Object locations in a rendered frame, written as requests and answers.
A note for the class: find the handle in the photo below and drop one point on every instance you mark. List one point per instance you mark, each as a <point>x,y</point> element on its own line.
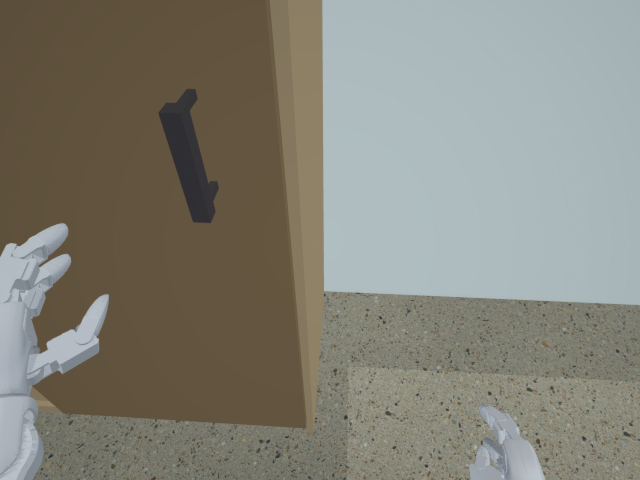
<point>181,137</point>

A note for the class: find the wardrobe door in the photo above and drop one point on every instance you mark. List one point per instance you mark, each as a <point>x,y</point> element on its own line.
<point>36,395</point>
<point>202,318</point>

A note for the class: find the robot right hand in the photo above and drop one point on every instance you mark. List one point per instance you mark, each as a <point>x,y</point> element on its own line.
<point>515,459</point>

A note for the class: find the left robot forearm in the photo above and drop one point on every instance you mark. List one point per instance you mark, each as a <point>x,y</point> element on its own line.
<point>21,447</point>

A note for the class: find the robot left hand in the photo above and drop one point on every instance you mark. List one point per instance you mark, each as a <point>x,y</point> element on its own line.
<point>22,294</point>

